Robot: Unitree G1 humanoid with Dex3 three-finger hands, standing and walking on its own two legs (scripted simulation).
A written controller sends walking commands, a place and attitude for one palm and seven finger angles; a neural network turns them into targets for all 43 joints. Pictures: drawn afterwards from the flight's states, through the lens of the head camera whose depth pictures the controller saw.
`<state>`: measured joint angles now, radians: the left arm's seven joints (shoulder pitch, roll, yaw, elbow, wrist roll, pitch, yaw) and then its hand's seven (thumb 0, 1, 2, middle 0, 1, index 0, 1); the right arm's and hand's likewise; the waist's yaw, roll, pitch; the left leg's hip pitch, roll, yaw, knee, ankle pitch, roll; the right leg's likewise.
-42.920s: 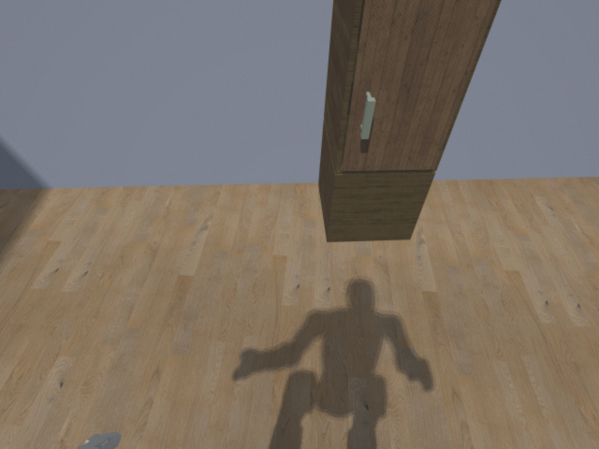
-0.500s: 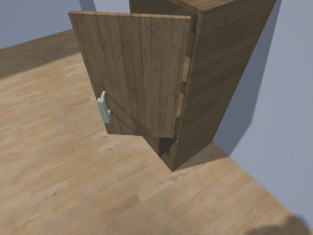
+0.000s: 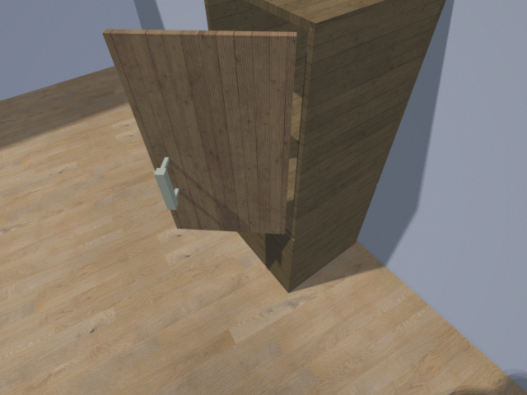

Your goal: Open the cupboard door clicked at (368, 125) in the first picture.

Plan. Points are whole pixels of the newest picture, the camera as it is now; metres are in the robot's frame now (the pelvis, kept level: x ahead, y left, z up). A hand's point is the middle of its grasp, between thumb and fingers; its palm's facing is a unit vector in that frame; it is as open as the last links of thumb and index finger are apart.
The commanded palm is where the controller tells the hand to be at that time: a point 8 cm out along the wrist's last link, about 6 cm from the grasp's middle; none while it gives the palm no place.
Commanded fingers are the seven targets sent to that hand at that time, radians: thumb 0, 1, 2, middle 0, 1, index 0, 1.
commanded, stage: shuffle to correct the standing spot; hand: left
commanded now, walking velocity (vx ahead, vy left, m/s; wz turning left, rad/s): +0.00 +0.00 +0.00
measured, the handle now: (169, 183) +0.60 +0.28 -0.11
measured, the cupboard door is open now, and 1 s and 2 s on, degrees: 49 49 49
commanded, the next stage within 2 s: come to a stop and stand still in 0.82 s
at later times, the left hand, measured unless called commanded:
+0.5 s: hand out of the picture +0.03 +0.21 -0.18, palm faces +0.05 -0.97 -0.22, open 7.4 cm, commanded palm none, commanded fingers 0.00 0.90 0.90 -0.20 -0.30 -0.20 -0.30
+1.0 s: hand out of the picture +0.06 +0.28 -0.19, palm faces +0.11 -0.97 -0.23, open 7.3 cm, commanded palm none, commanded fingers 0.00 0.90 0.90 -0.20 -0.30 -0.20 -0.30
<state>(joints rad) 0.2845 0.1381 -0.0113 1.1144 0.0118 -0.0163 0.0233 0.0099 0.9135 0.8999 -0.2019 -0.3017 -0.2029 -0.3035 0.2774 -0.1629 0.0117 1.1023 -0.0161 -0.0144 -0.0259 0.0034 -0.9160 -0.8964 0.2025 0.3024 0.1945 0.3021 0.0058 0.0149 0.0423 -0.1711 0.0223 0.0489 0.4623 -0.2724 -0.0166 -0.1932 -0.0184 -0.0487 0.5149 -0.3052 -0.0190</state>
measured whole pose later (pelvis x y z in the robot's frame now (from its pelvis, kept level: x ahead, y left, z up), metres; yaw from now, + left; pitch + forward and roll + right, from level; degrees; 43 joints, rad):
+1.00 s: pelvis +0.08 +0.09 -0.01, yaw +1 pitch +0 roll +1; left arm 0.34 0.19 0.06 1.02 0.04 0.01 0.02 0.01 0.91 0.90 -0.21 -0.30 -0.21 -0.30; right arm 0.17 -0.22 -0.05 0.95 -0.01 0.01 0.01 0.00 -0.92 -0.90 0.20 0.30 0.19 0.30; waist 0.06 -0.04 0.06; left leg -0.35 0.05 0.08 0.56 -0.15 -0.02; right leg -0.21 -0.13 -0.10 0.64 -0.40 0.04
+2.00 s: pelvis +0.05 +0.09 -0.01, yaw +1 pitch -1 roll -2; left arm 0.34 0.11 -0.01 1.09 0.02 -0.03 0.04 0.01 0.91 0.90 -0.20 -0.30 -0.20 -0.30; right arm 0.25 -0.17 -0.03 1.01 -0.02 0.00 -0.02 0.01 -0.95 -0.90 0.20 0.30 0.19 0.30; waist -0.01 0.04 0.04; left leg -0.27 0.02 0.03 0.60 -0.31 0.02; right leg -0.18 0.04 -0.09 0.52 -0.32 -0.04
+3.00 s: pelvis +0.07 +0.12 +0.00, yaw -1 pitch -1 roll +0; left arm 0.26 0.17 -0.01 1.11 0.02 -0.01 0.03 0.01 0.91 0.90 -0.20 -0.30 -0.20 -0.30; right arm 0.23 -0.16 0.01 1.13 -0.02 -0.03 -0.03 0.00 -0.92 -0.90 0.20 0.30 0.20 0.30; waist 0.01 -0.02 0.05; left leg -0.17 -0.05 0.10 0.44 -0.27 0.07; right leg -0.14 -0.03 -0.03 0.46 -0.31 0.02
